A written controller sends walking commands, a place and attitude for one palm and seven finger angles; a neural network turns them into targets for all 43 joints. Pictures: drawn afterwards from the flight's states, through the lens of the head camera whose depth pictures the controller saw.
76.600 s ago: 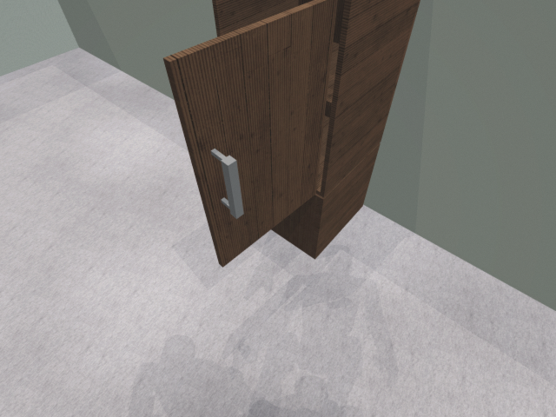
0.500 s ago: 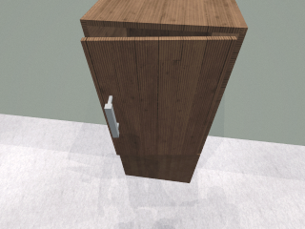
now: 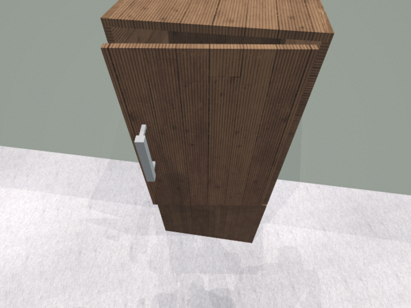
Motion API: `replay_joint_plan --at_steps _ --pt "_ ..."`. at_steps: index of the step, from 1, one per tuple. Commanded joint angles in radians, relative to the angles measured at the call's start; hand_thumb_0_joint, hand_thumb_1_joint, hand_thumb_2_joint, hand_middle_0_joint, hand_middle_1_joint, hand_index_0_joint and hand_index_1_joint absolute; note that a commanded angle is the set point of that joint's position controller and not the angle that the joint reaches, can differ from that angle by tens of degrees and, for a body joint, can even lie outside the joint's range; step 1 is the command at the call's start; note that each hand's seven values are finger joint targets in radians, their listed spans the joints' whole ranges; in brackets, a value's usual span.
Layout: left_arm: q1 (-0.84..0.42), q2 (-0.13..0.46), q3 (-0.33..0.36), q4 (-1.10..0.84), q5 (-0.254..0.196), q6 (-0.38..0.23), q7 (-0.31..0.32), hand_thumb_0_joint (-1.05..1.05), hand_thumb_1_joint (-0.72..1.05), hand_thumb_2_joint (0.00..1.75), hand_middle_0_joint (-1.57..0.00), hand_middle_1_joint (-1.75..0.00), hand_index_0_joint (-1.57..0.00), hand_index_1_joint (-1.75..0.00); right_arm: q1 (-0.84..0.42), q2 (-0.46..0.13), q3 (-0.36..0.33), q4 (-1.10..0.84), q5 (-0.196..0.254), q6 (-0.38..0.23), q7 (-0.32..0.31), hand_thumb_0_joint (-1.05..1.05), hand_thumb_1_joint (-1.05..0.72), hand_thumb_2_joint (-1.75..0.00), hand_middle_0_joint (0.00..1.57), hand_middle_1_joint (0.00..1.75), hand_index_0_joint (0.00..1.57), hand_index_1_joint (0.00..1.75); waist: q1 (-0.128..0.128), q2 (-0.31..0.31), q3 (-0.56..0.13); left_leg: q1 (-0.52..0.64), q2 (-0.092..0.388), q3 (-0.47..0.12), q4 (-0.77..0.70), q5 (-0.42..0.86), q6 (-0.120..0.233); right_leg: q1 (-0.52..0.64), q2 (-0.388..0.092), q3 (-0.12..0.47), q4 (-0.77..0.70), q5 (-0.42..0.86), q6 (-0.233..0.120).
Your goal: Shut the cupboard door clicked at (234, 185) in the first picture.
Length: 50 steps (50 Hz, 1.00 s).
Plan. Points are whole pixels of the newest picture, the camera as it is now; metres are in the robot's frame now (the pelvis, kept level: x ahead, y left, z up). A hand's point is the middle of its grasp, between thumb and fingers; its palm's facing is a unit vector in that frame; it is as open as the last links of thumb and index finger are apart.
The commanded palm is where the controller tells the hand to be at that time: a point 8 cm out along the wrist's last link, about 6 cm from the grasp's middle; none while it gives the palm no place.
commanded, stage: raise the hand and make a fist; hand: left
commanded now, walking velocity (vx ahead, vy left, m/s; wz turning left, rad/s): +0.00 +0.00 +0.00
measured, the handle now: (147, 154) +0.47 +0.19 -0.02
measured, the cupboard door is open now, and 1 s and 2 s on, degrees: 8 8 8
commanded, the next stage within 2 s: bring the fist close to the handle in 1.86 s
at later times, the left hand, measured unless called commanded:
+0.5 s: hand out of the picture +0.12 +0.19 -0.05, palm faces +0.09 -1.00 -0.05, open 5.5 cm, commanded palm +0.11 +0.24 -0.05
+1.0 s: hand (101, 288) +0.16 +0.21 -0.04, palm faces +0.04 -1.00 -0.02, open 3.4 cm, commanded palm +0.13 +0.26 -0.03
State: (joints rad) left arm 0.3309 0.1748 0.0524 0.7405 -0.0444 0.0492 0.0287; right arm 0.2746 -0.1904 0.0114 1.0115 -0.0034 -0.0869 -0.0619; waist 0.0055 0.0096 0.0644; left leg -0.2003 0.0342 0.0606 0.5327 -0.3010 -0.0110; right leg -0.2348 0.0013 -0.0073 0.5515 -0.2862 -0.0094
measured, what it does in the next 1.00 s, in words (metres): lowers itself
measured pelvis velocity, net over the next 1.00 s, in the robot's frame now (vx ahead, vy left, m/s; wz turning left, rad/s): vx -0.04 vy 0.02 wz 0.05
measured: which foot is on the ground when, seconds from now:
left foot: down 0.00-1.00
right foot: down 0.00-1.00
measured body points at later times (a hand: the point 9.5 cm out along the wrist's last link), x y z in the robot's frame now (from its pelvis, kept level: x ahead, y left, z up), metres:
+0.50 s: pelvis -0.06 -0.01 -0.12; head +0.00 +0.00 +0.33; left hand +0.11 +0.24 -0.05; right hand +0.19 -0.21 -0.16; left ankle -0.01 +0.13 -0.73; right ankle +0.00 -0.11 -0.73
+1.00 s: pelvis -0.04 +0.02 -0.09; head +0.02 +0.04 +0.35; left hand +0.15 +0.26 -0.04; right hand +0.16 -0.21 -0.16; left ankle -0.01 +0.13 -0.73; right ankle +0.00 -0.11 -0.73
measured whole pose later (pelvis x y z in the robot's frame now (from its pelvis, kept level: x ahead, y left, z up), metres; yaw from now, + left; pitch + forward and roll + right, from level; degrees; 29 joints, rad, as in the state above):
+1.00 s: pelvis -0.04 +0.02 -0.09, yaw +3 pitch +15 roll -3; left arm 0.45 0.23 0.11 -0.11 -0.26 -0.39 -0.22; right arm 0.25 -0.25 0.00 0.50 0.01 -0.21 -0.06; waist 0.00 0.02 -0.14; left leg -0.95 0.02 -0.02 1.23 -0.54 0.02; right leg -0.91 -0.03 -0.07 1.17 -0.51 0.01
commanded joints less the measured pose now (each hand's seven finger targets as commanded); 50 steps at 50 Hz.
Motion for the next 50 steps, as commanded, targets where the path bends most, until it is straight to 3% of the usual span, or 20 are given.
replay_joint_plan --at_steps 1,2,3,4,5,7,9,10,12,15,17,20,22,24,30,35,38,43,47,50 --pt "-0.045 0.023 -0.021 -0.776 -0.109 -0.172 0.066 0.00 0.90 0.90 -0.25 -0.36 -0.25 -0.36 -0.063 -0.145 -0.049 -0.293 0.046 -0.273 -0.026 0.00 -0.90 -0.90 0.20 0.30 0.20 0.30 -0.064 0.133 -0.199 0.031 0.010 -0.089 0.027 0.523 0.003 -0.151 -0.015 -0.081 0.070 0.159 0.006" --pt "-0.014 0.022 0.034 -0.696 -0.115 -0.210 0.049 0.00 0.90 0.90 -0.27 -0.38 -0.27 -0.38 -0.056 -0.163 -0.082 -0.315 0.032 -0.280 -0.016 0.00 -0.90 -0.90 0.20 0.30 0.20 0.30 -0.057 0.040 -0.066 -0.108 -0.019 -0.088 0.057 0.320 0.003 -0.226 -0.013 -0.089 0.036 0.154 0.007" --pt "0.081 0.035 0.075 -0.614 -0.125 -0.270 0.018 0.00 0.90 0.90 -0.29 -0.40 -0.29 -0.40 -0.070 -0.168 -0.092 -0.344 0.018 -0.283 -0.005 0.00 -0.90 -0.90 0.20 0.30 0.20 0.30 -0.041 -0.115 -0.034 -0.224 -0.032 -0.087 0.103 0.185 0.009 -0.283 -0.016 -0.094 0.061 0.106 0.007" --pt "0.145 -0.004 0.074 -0.539 -0.144 -0.350 -0.028 0.00 0.90 0.90 -0.31 -0.42 -0.31 -0.42 -0.093 -0.162 -0.095 -0.373 0.009 -0.287 0.005 0.00 -0.90 -0.90 0.20 0.30 0.20 0.30 -0.025 -0.248 -0.023 -0.325 -0.041 -0.083 0.161 0.093 0.009 -0.346 -0.015 -0.091 0.104 0.026 0.011" --pt "0.225 -0.016 0.095 -0.459 -0.159 -0.431 -0.086 0.00 0.90 0.90 -0.33 -0.44 -0.33 -0.44 -0.101 -0.153 -0.102 -0.398 0.010 -0.290 0.020 0.00 -0.90 -0.90 0.20 0.30 0.20 0.30 0.012 -0.237 -0.029 -0.396 -0.055 -0.072 0.211 0.055 -0.001 -0.371 -0.024 -0.065 0.148 -0.019 0.001" --pt "0.254 -0.019 0.112 -0.472 -0.198 -0.621 -0.217 0.00 0.90 0.90 -0.36 -0.48 -0.36 -0.48 -0.117 -0.150 -0.111 -0.451 -0.002 -0.292 0.049 0.00 -0.90 -0.90 0.20 0.30 0.20 0.30 0.052 -0.254 -0.144 -0.523 -0.072 -0.054 0.344 0.006 -0.011 -0.427 -0.026 -0.028 0.281 -0.059 -0.010" --pt "0.193 0.074 0.156 -0.523 -0.216 -0.781 -0.353 0.00 0.90 0.90 -0.40 -0.52 -0.40 -0.52 -0.139 -0.160 -0.119 -0.502 -0.001 -0.291 0.063 0.00 -0.90 -0.90 0.20 0.30 0.20 0.30 0.054 -0.157 -0.239 -0.641 -0.077 -0.045 0.473 -0.036 -0.011 -0.464 -0.042 0.051 0.376 -0.084 -0.020" --pt "0.206 0.128 0.212 -0.515 -0.224 -0.790 -0.387 0.00 0.90 0.90 -0.42 -0.54 -0.42 -0.54 -0.127 -0.161 -0.125 -0.529 0.005 -0.279 0.066 0.00 -0.90 -0.90 0.20 0.30 0.20 0.30 0.077 -0.080 -0.282 -0.671 -0.076 -0.036 0.508 -0.032 -0.003 -0.449 -0.049 0.091 0.401 -0.082 -0.028" --pt "0.153 0.147 0.206 -0.646 -0.266 -0.728 -0.422 0.00 0.90 0.90 -0.46 -0.58 -0.46 -0.58 -0.171 -0.170 -0.121 -0.628 0.024 -0.257 0.057 0.00 -0.90 -0.90 0.20 0.30 0.20 0.30 0.083 -0.031 -0.361 -0.702 -0.086 -0.013 0.540 -0.094 0.014 -0.447 -0.049 0.136 0.383 -0.235 -0.023" --pt "-0.003 0.178 0.200 -0.879 -0.296 -0.638 -0.381 0.00 0.90 0.90 -0.51 -0.64 -0.51 -0.64 -0.160 -0.168 -0.106 -0.688 0.033 -0.238 0.027 0.00 -0.90 -0.90 0.20 0.30 0.20 0.30 0.045 -0.012 -0.387 -0.728 -0.068 -0.039 0.576 -0.157 0.031 -0.506 -0.034 0.152 0.362 -0.395 -0.014" --pt "-0.057 0.169 0.167 -1.038 -0.280 -0.639 -0.332 0.00 0.90 0.90 -0.55 -0.68 -0.55 -0.68 -0.132 -0.160 -0.095 -0.692 0.031 -0.236 0.014 0.00 -0.90 -0.90 0.20 0.30 0.20 0.30 0.014 0.034 -0.399 -0.695 -0.054 -0.056 0.581 -0.175 0.040 -0.552 -0.022 0.127 0.363 -0.412 -0.016" --pt "-0.133 0.161 0.102 -1.148 -0.240 -0.648 -0.292 0.00 0.90 0.90 -0.60 -0.74 -0.60 -0.74 -0.107 -0.168 -0.074 -0.672 0.023 -0.240 -0.009 0.00 -0.90 -0.90 0.20 0.30 0.20 0.30 -0.038 0.024 -0.388 -0.692 -0.038 -0.081 0.601 -0.180 0.051 -0.617 -0.002 0.084 0.404 -0.374 -0.016" --pt "-0.085 0.147 0.080 -1.082 -0.229 -0.617 -0.297 0.00 0.90 0.90 -0.64 -0.78 -0.64 -0.78 -0.097 -0.169 -0.068 -0.653 0.025 -0.240 -0.017 0.00 -0.90 -0.90 0.20 0.30 0.20 0.30 -0.046 0.032 -0.357 -0.710 -0.036 -0.091 0.597 -0.204 0.047 -0.640 0.003 0.064 0.408 -0.374 -0.014" --pt "-0.046 0.150 0.092 -1.007 -0.235 -0.562 -0.315 0.00 0.90 0.90 -0.68 -0.82 -0.68 -0.82 -0.093 -0.170 -0.063 -0.642 0.031 -0.235 -0.024 0.00 -0.90 -0.90 0.20 0.30 0.20 0.30 -0.041 -0.004 -0.356 -0.743 -0.039 -0.094 0.593 -0.225 0.042 -0.622 -0.001 0.065 0.391 -0.408 -0.008" --pt "0.067 0.187 0.188 -0.970 -0.258 -0.411 -0.305 0.00 0.90 0.90 -0.79 -0.94 -0.79 -0.94 -0.122 -0.149 -0.056 -0.661 0.039 -0.211 -0.022 0.00 -0.90 -0.90 0.20 0.30 0.20 0.30 0.033 -0.012 -0.413 -0.718 -0.045 -0.098 0.527 -0.155 0.035 -0.505 -0.005 0.039 0.379 -0.355 -0.012" --pt "0.075 0.164 0.188 -1.013 -0.256 -0.468 -0.250 0.00 0.90 0.90 -0.88 -1.04 -0.88 -1.04 -0.117 -0.144 -0.057 -0.654 0.023 -0.211 -0.013 0.00 -0.90 -0.90 0.20 0.30 0.20 0.30 0.029 -0.011 -0.406 -0.673 -0.040 -0.109 0.495 -0.101 0.031 -0.522 0.004 -0.018 0.426 -0.243 -0.016" --pt "0.090 0.131 0.131 -1.029 -0.238 -0.511 -0.246 0.00 0.90 0.90 -0.93 -1.10 -0.93 -1.10 -0.092 -0.157 -0.058 -0.651 0.018 -0.213 -0.003 0.00 -0.90 -0.90 0.20 0.30 0.20 0.30 0.010 0.031 -0.401 -0.626 -0.038 -0.118 0.472 -0.090 0.027 -0.560 0.008 -0.055 0.455 -0.185 -0.020" --pt "0.094 0.142 0.121 -1.023 -0.231 -0.518 -0.254 0.00 0.90 0.90 -1.02 -1.20 -1.02 -1.20 -0.077 -0.175 -0.063 -0.665 0.018 -0.199 -0.003 0.00 -0.90 -0.90 0.20 0.30 0.20 0.30 0.000 0.027 -0.372 -0.625 -0.039 -0.124 0.450 -0.132 0.025 -0.575 0.009 -0.063 0.451 -0.201 -0.020" --pt "0.090 0.152 0.129 -1.081 -0.228 -0.513 -0.244 0.00 0.90 0.90 -1.10 -1.28 -1.10 -1.28 -0.066 -0.175 -0.063 -0.678 0.018 -0.184 -0.003 0.00 -0.90 -0.90 0.20 0.30 0.20 0.30 0.007 0.078 -0.410 -0.566 -0.037 -0.129 0.438 -0.069 0.020 -0.558 0.015 -0.075 0.466 -0.130 -0.025" --pt "0.085 0.164 0.142 -1.092 -0.223 -0.501 -0.232 0.00 0.90 0.90 -1.15 -1.34 -1.15 -1.34 -0.055 -0.175 -0.060 -0.683 0.014 -0.168 -0.002 0.00 -0.90 -0.90 0.20 0.30 0.20 0.30 0.005 0.076 -0.419 -0.551 -0.034 -0.136 0.433 -0.028 0.018 -0.541 0.023 -0.083 0.471 -0.094 -0.026"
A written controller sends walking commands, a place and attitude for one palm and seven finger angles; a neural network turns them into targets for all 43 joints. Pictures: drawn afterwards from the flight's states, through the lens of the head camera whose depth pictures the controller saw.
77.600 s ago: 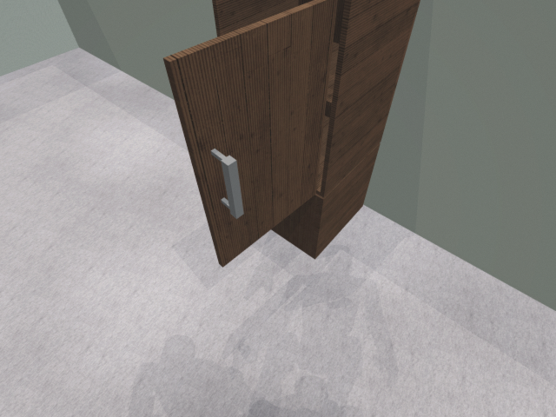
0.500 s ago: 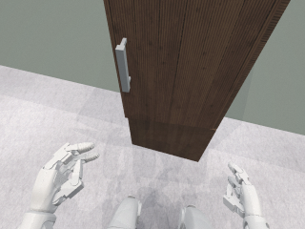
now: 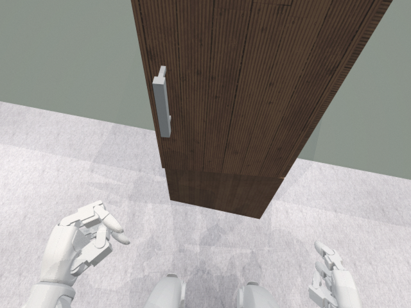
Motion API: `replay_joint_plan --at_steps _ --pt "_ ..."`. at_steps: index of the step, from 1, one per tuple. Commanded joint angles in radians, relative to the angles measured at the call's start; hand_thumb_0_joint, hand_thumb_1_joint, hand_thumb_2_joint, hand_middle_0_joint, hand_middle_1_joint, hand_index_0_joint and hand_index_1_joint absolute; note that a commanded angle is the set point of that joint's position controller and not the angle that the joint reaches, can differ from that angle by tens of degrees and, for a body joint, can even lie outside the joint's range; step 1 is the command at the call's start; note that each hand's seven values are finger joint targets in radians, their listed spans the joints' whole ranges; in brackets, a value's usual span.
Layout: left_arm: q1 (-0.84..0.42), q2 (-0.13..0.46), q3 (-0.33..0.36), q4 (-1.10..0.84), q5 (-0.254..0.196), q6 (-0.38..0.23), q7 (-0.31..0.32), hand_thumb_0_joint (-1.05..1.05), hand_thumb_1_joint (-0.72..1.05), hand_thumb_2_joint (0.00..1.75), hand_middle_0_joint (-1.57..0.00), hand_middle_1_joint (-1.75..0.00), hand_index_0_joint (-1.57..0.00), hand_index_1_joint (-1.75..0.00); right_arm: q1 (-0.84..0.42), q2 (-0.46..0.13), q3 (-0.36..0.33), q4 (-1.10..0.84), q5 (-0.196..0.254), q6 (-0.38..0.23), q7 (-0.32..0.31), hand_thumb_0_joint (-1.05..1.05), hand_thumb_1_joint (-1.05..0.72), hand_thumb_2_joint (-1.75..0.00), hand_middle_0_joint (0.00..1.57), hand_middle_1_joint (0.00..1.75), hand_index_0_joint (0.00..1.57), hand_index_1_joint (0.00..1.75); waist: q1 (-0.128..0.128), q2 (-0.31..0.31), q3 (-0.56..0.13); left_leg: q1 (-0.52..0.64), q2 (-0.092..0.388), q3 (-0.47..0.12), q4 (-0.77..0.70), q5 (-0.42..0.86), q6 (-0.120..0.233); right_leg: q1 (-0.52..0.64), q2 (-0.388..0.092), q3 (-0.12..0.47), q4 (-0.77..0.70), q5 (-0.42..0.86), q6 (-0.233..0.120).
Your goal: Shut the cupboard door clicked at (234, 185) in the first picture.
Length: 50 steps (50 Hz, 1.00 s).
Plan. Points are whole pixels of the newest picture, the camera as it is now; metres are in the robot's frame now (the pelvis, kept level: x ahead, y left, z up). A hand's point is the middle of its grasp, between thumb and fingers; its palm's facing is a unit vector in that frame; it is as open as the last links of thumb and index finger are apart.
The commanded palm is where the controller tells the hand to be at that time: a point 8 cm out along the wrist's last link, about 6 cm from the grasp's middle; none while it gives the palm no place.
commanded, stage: raise the hand and make a fist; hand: left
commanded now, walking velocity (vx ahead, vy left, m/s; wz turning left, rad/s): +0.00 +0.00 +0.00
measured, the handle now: (164, 103) +0.52 +0.14 +0.07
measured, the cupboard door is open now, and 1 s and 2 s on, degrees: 8 8 8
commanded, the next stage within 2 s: bring the fist close to the handle in 0.86 s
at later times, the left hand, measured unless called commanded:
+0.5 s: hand (109, 225) +0.24 +0.18 +0.08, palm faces -0.02 -1.00 -0.04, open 3.1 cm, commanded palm +0.21 +0.23 +0.08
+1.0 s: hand (115, 231) +0.23 +0.16 +0.07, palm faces -0.02 -1.00 -0.03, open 3.1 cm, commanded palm +0.22 +0.22 +0.08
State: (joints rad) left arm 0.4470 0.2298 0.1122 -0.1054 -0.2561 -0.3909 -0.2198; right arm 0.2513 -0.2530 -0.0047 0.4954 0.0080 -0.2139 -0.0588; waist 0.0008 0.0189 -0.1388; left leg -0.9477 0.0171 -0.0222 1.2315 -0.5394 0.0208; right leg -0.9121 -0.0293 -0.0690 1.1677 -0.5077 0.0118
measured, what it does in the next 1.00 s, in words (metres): stands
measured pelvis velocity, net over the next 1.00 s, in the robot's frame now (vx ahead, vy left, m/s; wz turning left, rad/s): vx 0.01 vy -0.02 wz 0.01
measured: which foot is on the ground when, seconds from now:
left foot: down 0.00-1.00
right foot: down 0.00-1.00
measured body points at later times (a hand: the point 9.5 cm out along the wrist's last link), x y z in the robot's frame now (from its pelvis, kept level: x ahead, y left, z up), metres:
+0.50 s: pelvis +0.01 -0.01 +0.01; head +0.07 -0.01 +0.46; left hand +0.23 +0.23 +0.08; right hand +0.19 -0.24 -0.06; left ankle +0.03 +0.10 -0.64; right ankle +0.04 -0.14 -0.64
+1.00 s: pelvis +0.01 -0.02 +0.01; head +0.06 -0.02 +0.46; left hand +0.23 +0.22 +0.08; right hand +0.19 -0.25 -0.06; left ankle +0.03 +0.10 -0.64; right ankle +0.04 -0.14 -0.64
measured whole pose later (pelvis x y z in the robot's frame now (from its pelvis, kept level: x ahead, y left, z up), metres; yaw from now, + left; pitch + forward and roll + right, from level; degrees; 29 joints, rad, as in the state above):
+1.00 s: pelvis +0.01 -0.02 +0.01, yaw +0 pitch +13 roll -2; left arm 0.37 0.23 0.15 -0.03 -0.30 -0.37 -0.28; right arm 0.26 -0.25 0.02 0.47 0.02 -0.16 -0.06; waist 0.01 0.04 -0.14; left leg -0.87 0.03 -0.04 1.17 -0.53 -0.01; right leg -0.85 -0.01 -0.08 1.12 -0.51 -0.01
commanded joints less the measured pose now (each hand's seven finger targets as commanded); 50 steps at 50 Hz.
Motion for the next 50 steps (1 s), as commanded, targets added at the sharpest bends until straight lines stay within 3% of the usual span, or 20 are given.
replay_joint_plan --at_steps 1,5,8,21,24,30,34,35,43,45,48,50 --pt "-0.017 0.098 0.073 -0.247 -0.009 -0.057 0.017 0.00 0.90 0.90 -1.17 -1.36 -1.17 -1.36 -0.033 -0.113 -0.045 -0.174 0.003 -0.036 -0.003 0.00 -0.90 -0.90 0.20 0.30 0.20 0.30 0.011 0.067 -0.220 0.210 -0.015 -0.052 -0.267 0.229 -0.017 0.138 0.052 -0.024 -0.145 0.144 -0.046" --pt "-0.030 0.104 0.073 -0.220 -0.006 -0.030 0.008 0.00 0.90 0.90 -1.24 -1.44 -1.24 -1.44 -0.029 -0.113 -0.038 -0.182 0.003 -0.015 -0.001 0.00 -0.90 -0.90 0.20 0.30 0.20 0.30 0.001 0.069 -0.182 0.202 -0.017 -0.050 -0.271 0.216 -0.016 0.144 0.057 -0.023 -0.163 0.145 -0.046" --pt "-0.051 0.102 0.069 -0.224 -0.009 -0.020 -0.003 0.00 0.90 0.90 -1.30 -1.50 -1.30 -1.50 -0.024 -0.113 -0.035 -0.191 0.004 -0.008 -0.001 0.00 -0.90 -0.90 0.20 0.30 0.20 0.30 -0.004 0.060 -0.190 0.215 -0.016 -0.047 -0.273 0.217 -0.018 0.153 0.055 -0.023 -0.173 0.153 -0.044" --pt "-0.107 0.135 0.121 -0.175 -0.045 -0.012 -0.045 0.00 0.90 0.90 -1.30 -1.50 -1.30 -1.50 -0.016 -0.114 -0.028 -0.178 0.009 -0.009 -0.007 0.00 -0.90 -0.90 0.20 0.30 0.20 0.30 0.000 0.020 -0.208 0.203 -0.025 -0.021 -0.257 0.272 -0.010 0.241 0.049 0.009 -0.209 0.221 -0.041" --pt "-0.115 0.127 0.116 -0.152 -0.055 -0.007 -0.054 0.00 0.90 0.90 -1.30 -1.50 -1.30 -1.50 -0.018 -0.114 -0.029 -0.176 0.013 -0.009 -0.008 0.00 -0.90 -0.90 0.20 0.30 0.20 0.30 -0.005 0.015 -0.182 0.191 -0.027 -0.014 -0.261 0.237 -0.009 0.236 0.045 0.020 -0.232 0.180 -0.037" --pt "-0.103 0.143 0.139 -0.146 -0.061 -0.028 -0.046 0.00 0.90 0.90 -1.30 -1.50 -1.30 -1.50 -0.022 -0.113 -0.036 -0.176 0.012 -0.010 -0.008 0.00 -0.90 -0.90 0.20 0.30 0.20 0.30 0.009 -0.008 -0.194 0.161 -0.030 -0.003 -0.243 0.252 -0.006 0.276 0.038 0.053 -0.241 0.181 -0.036" --pt "-0.113 0.134 0.126 -0.148 -0.056 -0.048 -0.039 0.00 0.90 0.90 -1.30 -1.50 -1.30 -1.50 -0.024 -0.111 -0.036 -0.173 0.011 -0.009 -0.005 0.00 -0.90 -0.90 0.20 0.30 0.20 0.30 0.002 0.022 -0.179 0.166 -0.031 0.003 -0.246 0.222 -0.007 0.245 0.034 0.057 -0.245 0.150 -0.033" --pt "-0.115 0.144 0.136 -0.134 -0.058 -0.047 -0.037 0.00 0.90 0.90 -1.30 -1.50 -1.30 -1.50 -0.020 -0.113 -0.035 -0.172 0.009 -0.006 -0.007 0.00 -0.90 -0.90 0.20 0.30 0.20 0.30 0.002 -0.007 -0.167 0.146 -0.031 -0.001 -0.244 0.217 -0.005 0.253 0.037 0.059 -0.250 0.135 -0.035" --pt "-0.127 0.131 0.122 -0.126 -0.064 -0.048 -0.055 0.00 0.90 0.90 -1.30 -1.50 -1.30 -1.50 -0.025 -0.114 -0.036 -0.179 0.014 -0.002 -0.008 0.00 -0.90 -0.90 0.20 0.30 0.20 0.30 -0.004 -0.021 -0.171 0.139 -0.030 0.004 -0.232 0.196 -0.003 0.246 0.031 0.079 -0.262 0.101 -0.030" --pt "-0.134 0.140 0.128 -0.134 -0.065 -0.048 -0.059 0.00 0.90 0.90 -1.30 -1.50 -1.30 -1.50 -0.027 -0.114 -0.033 -0.178 0.012 -0.002 -0.010 0.00 -0.90 -0.90 0.20 0.30 0.20 0.30 0.002 0.006 -0.174 0.136 -0.031 0.001 -0.231 0.199 -0.002 0.248 0.035 0.075 -0.255 0.101 -0.036" --pt "-0.129 0.131 0.119 -0.131 -0.060 -0.042 -0.057 0.00 0.90 0.90 -1.30 -1.50 -1.30 -1.50 -0.027 -0.113 -0.031 -0.181 0.015 -0.002 -0.009 0.00 -0.90 -0.90 0.20 0.30 0.20 0.30 -0.001 0.002 -0.171 0.152 -0.029 -0.004 -0.244 0.185 -0.004 0.229 0.038 0.059 -0.248 0.095 -0.035" --pt "-0.246 0.126 0.093 -0.144 -0.055 -0.046 -0.053 0.00 0.90 0.90 -1.30 -1.50 -1.30 -1.50 -0.021 -0.119 -0.027 -0.169 0.013 -0.007 -0.015 0.00 -0.90 -0.90 0.20 0.30 0.20 0.30 -0.028 0.001 -0.162 0.150 -0.026 -0.011 -0.230 0.178 0.001 0.200 0.043 0.054 -0.240 0.093 -0.035"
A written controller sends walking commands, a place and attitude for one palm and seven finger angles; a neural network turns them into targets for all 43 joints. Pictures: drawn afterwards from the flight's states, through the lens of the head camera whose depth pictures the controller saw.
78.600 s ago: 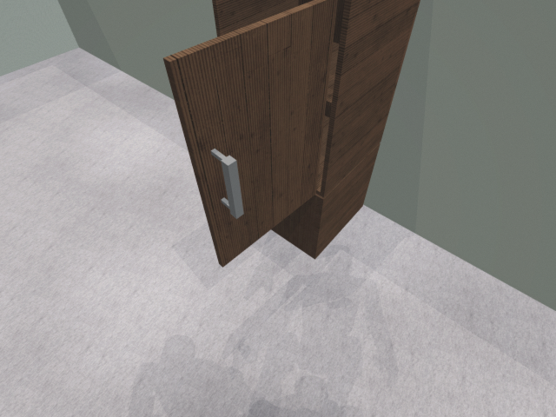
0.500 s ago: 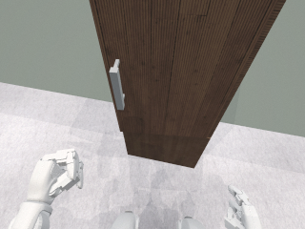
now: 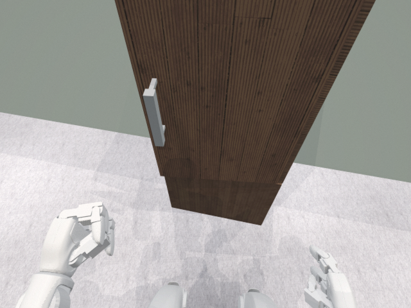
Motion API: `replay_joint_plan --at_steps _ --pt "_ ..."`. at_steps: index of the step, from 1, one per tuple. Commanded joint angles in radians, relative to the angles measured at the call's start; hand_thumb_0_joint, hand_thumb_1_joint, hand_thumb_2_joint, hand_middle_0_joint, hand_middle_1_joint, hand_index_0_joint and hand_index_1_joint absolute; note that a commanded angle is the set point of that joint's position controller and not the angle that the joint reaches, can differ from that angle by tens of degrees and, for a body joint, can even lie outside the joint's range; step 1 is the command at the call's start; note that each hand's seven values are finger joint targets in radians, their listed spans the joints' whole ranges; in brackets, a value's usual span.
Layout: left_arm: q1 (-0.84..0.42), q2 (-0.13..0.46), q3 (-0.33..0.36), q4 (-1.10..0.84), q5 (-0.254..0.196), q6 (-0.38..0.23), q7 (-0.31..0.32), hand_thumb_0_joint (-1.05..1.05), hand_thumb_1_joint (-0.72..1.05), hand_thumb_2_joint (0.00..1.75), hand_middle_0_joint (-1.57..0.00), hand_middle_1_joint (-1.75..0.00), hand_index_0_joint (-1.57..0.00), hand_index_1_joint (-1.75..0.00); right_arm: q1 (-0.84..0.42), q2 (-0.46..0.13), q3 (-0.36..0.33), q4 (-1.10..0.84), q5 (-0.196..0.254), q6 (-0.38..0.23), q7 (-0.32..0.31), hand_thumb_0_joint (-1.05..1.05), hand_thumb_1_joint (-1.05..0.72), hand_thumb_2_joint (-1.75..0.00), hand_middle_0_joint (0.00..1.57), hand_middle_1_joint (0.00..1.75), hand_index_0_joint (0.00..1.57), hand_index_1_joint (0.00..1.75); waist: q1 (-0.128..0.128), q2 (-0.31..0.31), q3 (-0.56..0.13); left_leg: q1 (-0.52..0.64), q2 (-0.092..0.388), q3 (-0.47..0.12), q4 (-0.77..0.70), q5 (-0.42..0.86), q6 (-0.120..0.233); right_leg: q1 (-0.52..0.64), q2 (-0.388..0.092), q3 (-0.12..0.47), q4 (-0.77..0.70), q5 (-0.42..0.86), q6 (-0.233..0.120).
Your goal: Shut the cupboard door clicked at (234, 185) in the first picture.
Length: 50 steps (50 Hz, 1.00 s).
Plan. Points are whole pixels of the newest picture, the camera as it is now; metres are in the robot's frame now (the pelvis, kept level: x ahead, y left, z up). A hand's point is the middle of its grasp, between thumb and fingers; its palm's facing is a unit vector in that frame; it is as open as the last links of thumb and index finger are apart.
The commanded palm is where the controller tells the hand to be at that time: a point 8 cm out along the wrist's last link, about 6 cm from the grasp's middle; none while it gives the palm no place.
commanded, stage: bring the fist close to the handle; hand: left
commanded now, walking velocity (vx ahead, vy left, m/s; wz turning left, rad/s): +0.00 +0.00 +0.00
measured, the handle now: (157, 114) +0.51 +0.15 +0.06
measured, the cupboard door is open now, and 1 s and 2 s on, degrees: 8 8 1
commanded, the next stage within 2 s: push the door shut along its arc in 1.36 s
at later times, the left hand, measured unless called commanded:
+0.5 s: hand (140, 184) +0.32 +0.15 +0.07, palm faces -0.06 -1.00 -0.01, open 3.1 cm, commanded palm +0.31 +0.20 +0.07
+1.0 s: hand (167, 145) +0.41 +0.11 +0.07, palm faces -0.04 -1.00 -0.02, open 3.1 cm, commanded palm +0.39 +0.17 +0.07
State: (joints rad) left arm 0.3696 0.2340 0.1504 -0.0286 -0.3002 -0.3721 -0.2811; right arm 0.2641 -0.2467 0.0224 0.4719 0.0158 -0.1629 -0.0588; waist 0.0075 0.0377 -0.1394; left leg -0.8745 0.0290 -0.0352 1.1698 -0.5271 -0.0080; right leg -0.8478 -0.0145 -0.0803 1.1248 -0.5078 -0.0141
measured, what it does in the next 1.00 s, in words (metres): stands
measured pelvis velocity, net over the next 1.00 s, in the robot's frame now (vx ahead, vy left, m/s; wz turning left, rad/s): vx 0.00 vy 0.00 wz -0.01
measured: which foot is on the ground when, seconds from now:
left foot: down 0.00-1.00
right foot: down 0.00-1.00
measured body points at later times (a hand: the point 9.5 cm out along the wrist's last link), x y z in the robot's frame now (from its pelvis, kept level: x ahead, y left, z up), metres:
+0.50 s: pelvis +0.00 +0.01 +0.01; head +0.06 +0.01 +0.45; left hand +0.32 +0.20 +0.07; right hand +0.15 -0.23 -0.08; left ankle +0.03 +0.12 -0.65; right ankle +0.03 -0.12 -0.65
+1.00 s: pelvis +0.00 +0.00 +0.01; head +0.08 -0.01 +0.45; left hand +0.41 +0.16 +0.08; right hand +0.10 -0.26 -0.11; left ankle +0.03 +0.12 -0.65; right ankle +0.03 -0.12 -0.65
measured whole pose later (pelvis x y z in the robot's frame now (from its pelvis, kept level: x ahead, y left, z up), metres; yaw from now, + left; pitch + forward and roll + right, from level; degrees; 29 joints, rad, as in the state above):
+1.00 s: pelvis +0.00 +0.00 +0.01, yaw -1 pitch +16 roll +0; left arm -0.50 0.19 0.14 0.74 -0.14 -0.41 -0.06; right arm 0.28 -0.25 0.01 0.61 0.00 -0.07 -0.02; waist -0.06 0.03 -0.13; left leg -0.90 0.02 0.00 1.10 -0.48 -0.01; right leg -0.90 -0.02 -0.05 1.09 -0.47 -0.02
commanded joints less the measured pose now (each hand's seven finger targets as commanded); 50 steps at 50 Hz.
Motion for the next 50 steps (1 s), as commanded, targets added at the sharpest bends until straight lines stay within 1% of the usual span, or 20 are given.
replay_joint_plan --at_steps 1,4,7,10,11,14,16,18,20,22,25,28,34,35,37,40,43,46,48,50 --pt "-0.196 0.114 0.043 -0.216 -0.006 -0.064 0.011 0.00 0.90 0.90 -1.30 -1.50 -1.30 -1.50 -0.039 -0.125 -0.052 -0.143 0.005 -0.062 -0.014 0.00 -0.90 -0.90 0.20 0.30 0.20 0.30 -0.030 -0.001 -0.171 0.081 -0.039 -0.001 -0.171 0.157 0.027 0.128 0.026 0.064 -0.191 0.088 -0.009" --pt "-0.285 0.087 0.000 -0.183 0.011 -0.050 0.027 0.00 0.90 0.90 -1.30 -1.50 -1.30 -1.50 -0.036 -0.129 -0.050 -0.130 0.005 -0.071 -0.017 0.00 -0.90 -0.90 0.20 0.30 0.20 0.30 -0.044 0.007 -0.170 0.091 -0.037 -0.010 -0.181 0.116 0.028 0.094 0.027 0.050 -0.189 0.056 -0.009" --pt "-0.339 0.080 -0.009 -0.136 0.033 -0.019 0.048 0.00 0.90 0.90 -1.30 -1.50 -1.30 -1.50 -0.034 -0.128 -0.048 -0.123 0.006 -0.067 -0.017 0.00 -0.90 -0.90 0.20 0.30 0.20 0.30 -0.036 -0.003 -0.204 0.105 -0.038 -0.010 -0.192 0.135 0.029 0.116 0.025 0.046 -0.187 0.083 -0.009" --pt "-0.382 0.115 0.023 -0.123 0.050 0.009 0.078 0.00 0.90 0.90 -1.30 -1.50 -1.30 -1.50 -0.030 -0.132 -0.049 -0.119 0.005 -0.058 -0.012 0.00 -0.90 -0.90 0.20 0.30 0.20 0.30 -0.016 0.020 -0.255 0.137 -0.038 -0.014 -0.213 0.186 0.026 0.155 0.027 0.034 -0.175 0.140 -0.015" --pt "-0.379 0.088 0.003 -0.109 0.056 0.018 0.085 0.00 0.90 0.90 -1.30 -1.50 -1.30 -1.50 -0.033 -0.125 -0.047 -0.123 0.004 -0.053 -0.008 0.00 -0.90 -0.90 0.20 0.30 0.20 0.30 -0.013 0.017 -0.262 0.152 -0.038 -0.008 -0.220 0.205 0.025 0.165 0.023 0.032 -0.177 0.166 -0.013" --pt "-0.412 0.089 0.012 -0.058 0.067 0.029 0.117 0.00 0.90 0.90 -1.30 -1.50 -1.30 -1.50 -0.028 -0.124 -0.047 -0.114 0.002 -0.037 0.002 0.00 -0.90 -0.90 0.20 0.30 0.20 0.30 -0.014 -0.001 -0.242 0.153 -0.035 -0.005 -0.232 0.219 0.020 0.173 0.023 0.028 -0.184 0.190 -0.012" --pt "-0.446 0.076 0.006 -0.025 0.077 0.022 0.131 0.00 0.90 0.90 -1.30 -1.50 -1.30 -1.50 -0.028 -0.125 -0.049 -0.111 0.000 -0.027 0.004 0.00 -0.90 -0.90 0.20 0.30 0.20 0.30 -0.019 -0.032 -0.242 0.147 -0.035 0.000 -0.231 0.230 0.023 0.182 0.021 0.031 -0.187 0.204 -0.009" --pt "-0.529 0.056 -0.022 0.006 0.087 0.012 0.141 0.00 0.90 0.90 -1.30 -1.50 -1.30 -1.50 -0.027 -0.124 -0.048 -0.099 -0.001 -0.020 0.010 0.00 -0.90 -0.90 0.20 0.30 0.20 0.30 -0.036 -0.010 -0.209 0.152 -0.032 -0.003 -0.239 0.199 0.020 0.147 0.020 0.027 -0.193 0.175 -0.010" --pt "-0.569 0.076 0.001 0.042 0.091 0.000 0.152 0.00 0.90 0.90 -1.30 -1.50 -1.30 -1.50 -0.018 -0.129 -0.051 -0.087 -0.004 -0.015 0.010 0.00 -0.90 -0.90 0.20 0.30 0.20 0.30 -0.034 -0.035 -0.223 0.147 -0.033 -0.004 -0.235 0.212 0.022 0.164 0.022 0.031 -0.193 0.189 -0.012" --pt "-0.613 0.032 -0.046 0.054 0.101 -0.017 0.151 0.00 0.90 0.90 -1.30 -1.50 -1.30 -1.50 -0.019 -0.124 -0.052 -0.083 -0.005 -0.010 0.015 0.00 -0.90 -0.90 0.20 0.30 0.20 0.30 -0.040 -0.022 -0.253 0.169 -0.034 0.006 -0.233 0.241 0.022 0.176 0.017 0.035 -0.188 0.229 -0.011" --pt "-0.677 0.071 -0.012 0.096 0.104 -0.029 0.155 0.00 0.90 0.90 -1.30 -1.50 -1.30 -1.50 -0.004 -0.131 -0.057 -0.063 -0.005 0.000 0.015 0.00 -0.90 -0.90 0.20 0.30 0.20 0.30 -0.042 -0.026 -0.274 0.175 -0.032 0.005 -0.229 0.267 0.022 0.185 0.019 0.038 -0.184 0.260 -0.013" --pt "-0.770 0.045 -0.036 0.134 0.112 -0.039 0.163 0.00 0.90 0.90 -1.30 -1.50 -1.30 -1.50 -0.006 -0.128 -0.059 -0.047 -0.005 0.008 0.019 0.00 -0.90 -0.90 0.20 0.30 0.20 0.30 -0.049 0.006 -0.280 0.193 -0.030 0.009 -0.232 0.268 0.018 0.166 0.015 0.038 -0.184 0.265 -0.011" --pt "-0.875 0.038 -0.026 0.256 0.123 -0.050 0.191 0.00 0.90 0.90 -1.30 -1.50 -1.30 -1.50 0.010 -0.128 -0.065 -0.019 -0.008 0.027 0.024 0.00 -0.90 -0.90 0.20 0.30 0.20 0.30 -0.053 -0.034 -0.316 0.193 -0.032 0.018 -0.229 0.287 0.020 0.194 0.015 0.048 -0.189 0.306 -0.008" --pt "-0.876 0.072 0.006 0.266 0.125 -0.055 0.196 0.00 0.90 0.90 -1.30 -1.50 -1.30 -1.50 0.019 -0.133 -0.067 -0.020 -0.007 0.030 0.023 0.00 -0.90 -0.90 0.20 0.30 0.20 0.30 -0.045 -0.036 -0.329 0.189 -0.032 0.016 -0.230 0.301 0.020 0.208 0.017 0.047 -0.185 0.315 -0.010" --pt "-0.922 0.038 -0.025 0.308 0.133 -0.058 0.199 0.00 0.90 0.90 -1.30 -1.50 -1.30 -1.50 0.018 -0.127 -0.065 -0.013 -0.007 0.039 0.028 0.00 -0.90 -0.90 0.20 0.30 0.20 0.30 -0.056 -0.030 -0.318 0.190 -0.031 0.022 -0.231 0.304 0.018 0.198 0.014 0.049 -0.187 0.329 -0.008" --pt "-0.999 0.083 0.020 0.388 0.139 -0.068 0.211 0.00 0.90 0.90 -1.30 -1.50 -1.30 -1.50 0.036 -0.133 -0.067 0.003 -0.010 0.051 0.026 0.00 -0.90 -0.90 0.20 0.30 0.20 0.30 -0.068 -0.073 -0.305 0.153 -0.033 0.024 -0.226 0.280 0.024 0.204 0.016 0.059 -0.197 0.317 -0.004" --pt "-1.127 0.055 -0.003 0.459 0.148 -0.084 0.215 0.00 0.90 0.90 -1.30 -1.50 -1.30 -1.50 0.038 -0.129 -0.066 0.019 -0.010 0.059 0.029 0.00 -0.90 -0.90 0.20 0.30 0.20 0.30 -0.087 -0.059 -0.294 0.144 -0.034 0.027 -0.226 0.231 0.023 0.173 0.014 0.066 -0.207 0.272 -0.001" --pt "-1.218 0.086 0.029 0.520 0.156 -0.107 0.226 0.00 0.90 0.90 -1.30 -1.50 -1.30 -1.50 0.053 -0.131 -0.069 0.037 -0.015 0.059 0.028 0.00 -0.90 -0.90 0.20 0.30 0.20 0.30 -0.092 -0.043 -0.349 0.145 -0.037 0.028 -0.212 0.238 0.026 0.179 0.014 0.074 -0.198 0.286 0.000" --pt "-1.294 0.072 0.014 0.584 0.163 -0.117 0.228 0.00 0.90 0.90 -1.30 -1.50 -1.30 -1.50 0.063 -0.129 -0.069 0.051 -0.016 0.061 0.031 0.00 -0.90 -0.90 0.20 0.30 0.20 0.30 -0.108 -0.030 -0.336 0.136 -0.037 0.027 -0.209 0.219 0.024 0.153 0.015 0.074 -0.200 0.270 0.000" --pt "-1.251 0.111 0.061 0.633 0.164 -0.122 0.229 0.00 0.90 0.90 -1.30 -1.50 -1.30 -1.50 0.083 -0.138 -0.072 0.046 -0.020 0.065 0.035 0.00 -0.90 -0.90 0.20 0.30 0.20 0.30 -0.087 -0.039 -0.366 0.129 -0.040 0.029 -0.212 0.239 0.027 0.182 0.019 0.073 -0.195 0.289 -0.003"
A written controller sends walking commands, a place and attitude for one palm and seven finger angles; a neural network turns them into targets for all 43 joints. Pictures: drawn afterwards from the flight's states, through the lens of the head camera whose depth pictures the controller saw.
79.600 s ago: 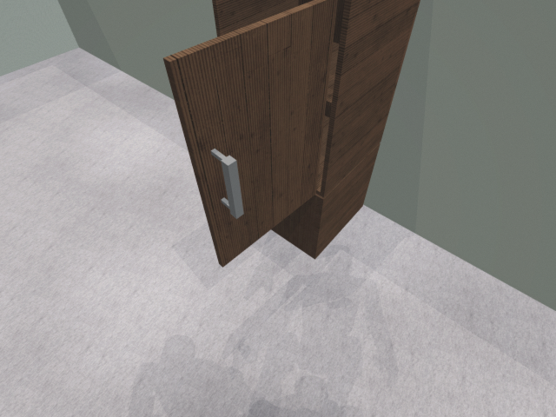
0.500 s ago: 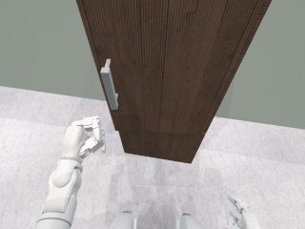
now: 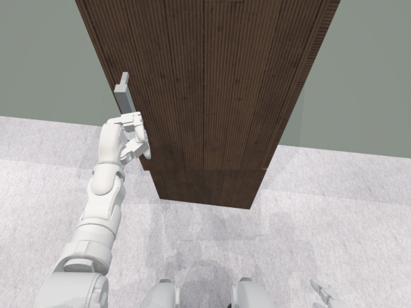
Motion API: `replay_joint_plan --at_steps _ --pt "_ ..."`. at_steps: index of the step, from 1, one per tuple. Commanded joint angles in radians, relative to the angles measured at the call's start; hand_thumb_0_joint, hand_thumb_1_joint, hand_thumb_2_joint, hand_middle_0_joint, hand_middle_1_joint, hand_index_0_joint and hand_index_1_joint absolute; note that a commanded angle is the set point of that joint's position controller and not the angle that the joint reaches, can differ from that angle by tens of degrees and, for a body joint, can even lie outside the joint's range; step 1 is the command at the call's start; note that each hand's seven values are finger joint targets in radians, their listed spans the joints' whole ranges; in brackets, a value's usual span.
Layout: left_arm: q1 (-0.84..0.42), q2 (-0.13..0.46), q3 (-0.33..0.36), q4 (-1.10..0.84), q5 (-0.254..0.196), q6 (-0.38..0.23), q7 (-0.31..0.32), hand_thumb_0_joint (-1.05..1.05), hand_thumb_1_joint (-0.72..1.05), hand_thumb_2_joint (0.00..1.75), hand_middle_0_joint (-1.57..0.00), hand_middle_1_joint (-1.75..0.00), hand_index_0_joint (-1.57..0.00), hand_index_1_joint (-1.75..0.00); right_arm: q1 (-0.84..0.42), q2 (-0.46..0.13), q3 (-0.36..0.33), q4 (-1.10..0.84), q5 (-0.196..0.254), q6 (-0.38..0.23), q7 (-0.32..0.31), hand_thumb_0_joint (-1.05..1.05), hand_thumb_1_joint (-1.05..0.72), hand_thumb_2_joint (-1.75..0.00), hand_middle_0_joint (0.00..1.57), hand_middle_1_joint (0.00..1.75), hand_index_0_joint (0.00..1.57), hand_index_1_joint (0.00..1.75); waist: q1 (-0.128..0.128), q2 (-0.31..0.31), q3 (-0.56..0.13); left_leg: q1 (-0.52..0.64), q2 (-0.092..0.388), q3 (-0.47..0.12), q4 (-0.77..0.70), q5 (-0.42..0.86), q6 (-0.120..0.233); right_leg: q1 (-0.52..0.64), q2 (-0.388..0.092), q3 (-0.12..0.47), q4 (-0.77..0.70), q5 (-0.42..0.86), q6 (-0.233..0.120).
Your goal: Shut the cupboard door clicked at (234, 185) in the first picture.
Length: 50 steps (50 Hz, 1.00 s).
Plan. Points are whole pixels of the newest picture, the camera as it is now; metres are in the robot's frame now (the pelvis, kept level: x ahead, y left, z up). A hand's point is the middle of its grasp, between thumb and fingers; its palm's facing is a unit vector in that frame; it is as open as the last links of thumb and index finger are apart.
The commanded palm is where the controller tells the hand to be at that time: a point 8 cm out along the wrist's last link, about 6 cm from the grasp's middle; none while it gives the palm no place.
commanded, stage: bring the fist close to the handle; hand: left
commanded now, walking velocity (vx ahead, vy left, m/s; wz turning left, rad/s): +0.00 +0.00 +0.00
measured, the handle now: (132, 109) +0.51 +0.16 +0.06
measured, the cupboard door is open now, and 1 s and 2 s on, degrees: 8 1 0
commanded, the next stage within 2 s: push the door shut along its arc in 0.36 s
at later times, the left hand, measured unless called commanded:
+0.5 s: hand (145, 141) +0.42 +0.12 +0.06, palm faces -0.02 -1.00 -0.01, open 3.1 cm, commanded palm +0.40 +0.18 +0.06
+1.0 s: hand (149, 119) +0.48 +0.12 +0.06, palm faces -0.14 -0.99 -0.03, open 3.1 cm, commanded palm +0.48 +0.17 +0.06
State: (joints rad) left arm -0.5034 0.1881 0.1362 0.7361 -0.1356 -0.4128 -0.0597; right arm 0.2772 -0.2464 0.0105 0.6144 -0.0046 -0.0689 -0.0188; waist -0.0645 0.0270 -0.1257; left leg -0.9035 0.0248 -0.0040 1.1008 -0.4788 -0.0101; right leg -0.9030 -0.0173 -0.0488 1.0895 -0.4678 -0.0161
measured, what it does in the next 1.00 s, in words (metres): stands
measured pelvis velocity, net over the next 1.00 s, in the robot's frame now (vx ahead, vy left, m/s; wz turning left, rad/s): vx -0.01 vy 0.01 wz -0.01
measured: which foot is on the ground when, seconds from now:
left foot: down 0.00-1.00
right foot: down 0.00-1.00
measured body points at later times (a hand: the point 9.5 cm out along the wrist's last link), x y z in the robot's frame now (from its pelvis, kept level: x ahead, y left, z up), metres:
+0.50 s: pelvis +0.00 +0.00 +0.00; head +0.08 -0.01 +0.44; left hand +0.42 +0.18 +0.07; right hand +0.08 -0.26 -0.12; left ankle +0.03 +0.13 -0.66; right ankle +0.03 -0.11 -0.66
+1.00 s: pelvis -0.01 +0.01 -0.01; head +0.11 +0.01 +0.42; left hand +0.48 +0.17 +0.07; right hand +0.03 -0.26 -0.13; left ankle +0.03 +0.13 -0.66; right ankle +0.03 -0.11 -0.66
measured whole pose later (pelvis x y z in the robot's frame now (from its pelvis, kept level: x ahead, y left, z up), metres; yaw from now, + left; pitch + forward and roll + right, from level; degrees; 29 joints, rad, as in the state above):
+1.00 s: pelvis -0.01 +0.01 -0.01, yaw -1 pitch +21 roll -1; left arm -0.86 0.34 0.23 1.11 -0.13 -0.44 -0.21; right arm 0.34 -0.27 0.01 0.65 -0.01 -0.02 -0.01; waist -0.13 0.04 -0.12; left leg -1.04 0.03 -0.01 1.16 -0.48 0.00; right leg -1.03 -0.01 -0.05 1.14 -0.46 -0.01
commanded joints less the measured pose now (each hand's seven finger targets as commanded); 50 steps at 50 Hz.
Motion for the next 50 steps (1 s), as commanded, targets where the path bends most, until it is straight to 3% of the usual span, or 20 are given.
replay_joint_plan --at_steps 1,3,7,10,13,16,17,18,20,22,25,27,29,30,33,35,36,38,42,50 --pt "-0.356 0.168 0.091 -0.121 0.003 -0.083 0.006 0.00 0.90 0.90 -1.30 -1.50 -1.30 -1.50 0.069 -0.138 -0.061 -0.098 -0.001 -0.024 -0.001 0.00 -0.90 -0.90 0.20 0.30 0.20 0.30 -0.004 -0.026 -0.408 0.157 -0.036 0.004 -0.141 0.208 0.028 0.256 0.018 0.046 -0.154 0.275 0.000" --pt "-0.341 0.167 0.093 -0.098 0.001 -0.079 -0.001 0.00 0.90 0.90 -1.30 -1.50 -1.30 -1.50 0.080 -0.137 -0.061 -0.105 -0.001 -0.013 0.003 0.00 -0.90 -0.90 0.20 0.30 0.20 0.30 -0.005 -0.062 -0.404 0.135 -0.036 0.012 -0.145 0.214 0.029 0.281 0.018 0.049 -0.158 0.298 0.003" --pt "-0.363 0.205 0.132 -0.107 -0.005 -0.090 -0.006 0.00 0.90 0.90 -1.30 -1.50 -1.30 -1.50 0.091 -0.137 -0.063 -0.111 -0.001 0.003 0.004 0.00 -0.90 -0.90 0.20 0.30 0.20 0.30 -0.004 -0.070 -0.396 0.108 -0.037 0.024 -0.148 0.202 0.034 0.308 0.016 0.064 -0.172 0.297 0.009" --pt "-0.364 0.208 0.130 -0.174 -0.011 -0.119 -0.012 0.00 0.90 0.90 -1.30 -1.50 -1.30 -1.50 0.099 -0.138 -0.068 -0.119 -0.002 0.001 0.004 0.00 -0.90 -0.90 0.20 0.30 0.20 0.30 0.002 -0.033 -0.436 0.140 -0.037 0.023 -0.149 0.228 0.035 0.322 0.021 0.064 -0.166 0.323 0.004" --pt "-0.376 0.158 0.083 -0.160 -0.011 -0.128 -0.020 0.00 0.90 0.90 -1.30 -1.50 -1.30 -1.50 0.099 -0.136 -0.072 -0.098 0.001 0.000 0.005 0.00 -0.90 -0.90 0.20 0.30 0.20 0.30 -0.024 -0.057 -0.395 0.149 -0.032 0.022 -0.150 0.205 0.035 0.281 0.022 0.059 -0.177 0.300 0.009" --pt "-0.387 0.176 0.090 -0.138 -0.008 -0.129 -0.023 0.00 0.90 0.90 -1.30 -1.50 -1.30 -1.50 0.098 -0.142 -0.074 -0.088 0.002 0.000 0.000 0.00 -0.90 -0.90 0.20 0.30 0.20 0.30 -0.025 -0.039 -0.375 0.153 -0.031 0.019 -0.157 0.174 0.034 0.254 0.020 0.056 -0.186 0.252 0.007" --pt "-0.394 0.153 0.074 -0.125 -0.011 -0.126 -0.024 0.00 0.90 0.90 -1.30 -1.50 -1.30 -1.50 0.097 -0.139 -0.071 -0.087 0.002 0.000 0.000 0.00 -0.90 -0.90 0.20 0.30 0.20 0.30 -0.031 -0.048 -0.359 0.149 -0.034 0.018 -0.160 0.158 0.035 0.249 0.020 0.055 -0.193 0.235 0.008" --pt "-0.396 0.180 0.094 -0.132 -0.009 -0.128 -0.023 0.00 0.90 0.90 -1.30 -1.50 -1.30 -1.50 0.096 -0.143 -0.073 -0.086 0.002 0.000 -0.001 0.00 -0.90 -0.90 0.20 0.30 0.20 0.30 -0.022 -0.037 -0.368 0.152 -0.032 0.017 -0.160 0.162 0.033 0.252 0.019 0.057 -0.190 0.236 0.006" --pt "-0.394 0.155 0.075 -0.154 -0.009 -0.129 -0.022 0.00 0.90 0.90 -1.30 -1.50 -1.30 -1.50 0.100 -0.141 -0.072 -0.095 0.000 -0.003 0.000 0.00 -0.90 -0.90 0.20 0.30 0.20 0.30 -0.021 -0.005 -0.394 0.181 -0.034 0.011 -0.160 0.197 0.034 0.251 0.024 0.046 -0.176 0.270 0.001" --pt "-0.389 0.138 0.063 -0.117 -0.010 -0.123 -0.018 0.00 0.90 0.90 -1.30 -1.50 -1.30 -1.50 0.093 -0.139 -0.071 -0.089 0.001 0.000 0.001 0.00 -0.90 -0.90 0.20 0.30 0.20 0.30 -0.028 -0.038 -0.371 0.166 -0.032 0.011 -0.161 0.177 0.033 0.237 0.022 0.045 -0.181 0.250 0.006" --pt "-0.422 0.196 0.094 -0.126 0.005 -0.129 -0.018 0.00 0.90 0.90 -1.30 -1.50 -1.30 -1.50 0.098 -0.146 -0.070 -0.092 -0.001 0.002 -0.001 0.00 -0.90 -0.90 0.20 0.30 0.20 0.30 -0.024 -0.015 -0.394 0.176 -0.032 0.005 -0.157 0.197 0.034 0.243 0.024 0.045 -0.167 0.268 0.000" --pt "-0.497 0.175 0.068 -0.079 0.010 -0.130 -0.026 0.00 0.90 0.90 -1.30 -1.50 -1.30 -1.50 0.092 -0.141 -0.066 -0.077 0.001 0.004 -0.001 0.00 -0.90 -0.90 0.20 0.30 0.20 0.30 -0.045 -0.019 -0.355 0.169 -0.030 0.000 -0.154 0.167 0.031 0.202 0.023 0.043 -0.169 0.239 0.003" --pt "-0.559 0.208 0.086 -0.034 0.010 -0.131 -0.035 0.00 0.90 0.90 -1.30 -1.50 -1.30 -1.50 0.091 -0.146 -0.064 -0.072 0.001 0.006 -0.005 0.00 -0.90 -0.90 0.20 0.30 0.20 0.30 -0.058 -0.038 -0.346 0.141 -0.032 0.000 -0.146 0.137 0.035 0.200 0.021 0.054 -0.175 0.212 0.006" --pt "-0.582 0.233 0.101 -0.028 0.012 -0.134 -0.041 0.00 0.90 0.90 -1.30 -1.50 -1.30 -1.50 0.096 -0.150 -0.063 -0.076 0.001 0.005 -0.009 0.00 -0.90 -0.90 0.20 0.30 0.20 0.30 -0.056 -0.017 -0.358 0.145 -0.033 -0.003 -0.141 0.144 0.036 0.194 0.024 0.053 -0.166 0.214 0.002" --pt "-0.641 0.212 0.081 0.059 0.010 -0.124 -0.065 0.00 0.90 0.90 -1.30 -1.50 -1.30 -1.50 0.098 -0.152 -0.059 -0.065 0.002 0.005 -0.007 0.00 -0.90 -0.90 0.20 0.30 0.20 0.30 -0.075 -0.017 -0.362 0.148 -0.030 -0.014 -0.134 0.135 0.033 0.148 0.025 0.044 -0.156 0.199 0.001" --pt "-0.666 0.242 0.100 0.068 0.009 -0.125 -0.081 0.00 0.90 0.90 -1.30 -1.50 -1.30 -1.50 0.115 -0.161 -0.061 -0.071 -0.001 0.004 -0.007 0.00 -0.90 -0.90 0.20 0.30 0.20 0.30 -0.070 0.009 -0.414 0.166 -0.032 -0.021 -0.121 0.174 0.033 0.148 0.028 0.040 -0.134 0.228 -0.005" --pt "-0.692 0.231 0.086 0.076 0.010 -0.124 -0.090 0.00 0.90 0.90 -1.30 -1.50 -1.30 -1.50 0.115 -0.160 -0.061 -0.064 0.000 0.006 -0.006 0.00 -0.90 -0.90 0.20 0.30 0.20 0.30 -0.081 0.014 -0.433 0.178 -0.028 -0.024 -0.114 0.190 0.031 0.132 0.025 0.038 -0.126 0.242 -0.003" --pt "-0.704 0.234 0.092 0.093 0.004 -0.117 -0.105 0.00 0.90 0.90 -1.30 -1.50 -1.30 -1.50 0.130 -0.163 -0.064 -0.062 -0.001 0.009 -0.003 0.00 -0.90 -0.90 0.20 0.30 0.20 0.30 -0.084 -0.004 -0.452 0.175 -0.027 -0.023 -0.102 0.214 0.033 0.141 0.027 0.041 -0.123 0.267 -0.001" --pt "-0.773 0.238 0.081 0.122 0.003 -0.105 -0.134 0.00 0.90 0.90 -1.30 -1.50 -1.30 -1.50 0.148 -0.168 -0.064 -0.054 0.001 0.015 -0.001 0.00 -0.90 -0.90 0.20 0.30 0.20 0.30 -0.104 0.014 -0.443 0.174 -0.024 -0.033 -0.094 0.211 0.033 0.103 0.030 0.035 -0.117 0.250 -0.002" --pt "-0.896 0.316 0.109 0.181 0.009 -0.083 -0.173 0.00 0.90 0.90 -1.30 -1.50 -1.30 -1.50 0.195 -0.185 -0.059 -0.037 -0.003 0.018 -0.003 0.00 -0.90 -0.90 0.20 0.30 0.20 0.30 -0.133 0.034 -0.455 0.139 -0.023 -0.049 -0.075 0.195 0.040 0.062 0.036 0.033 -0.105 0.213 -0.008"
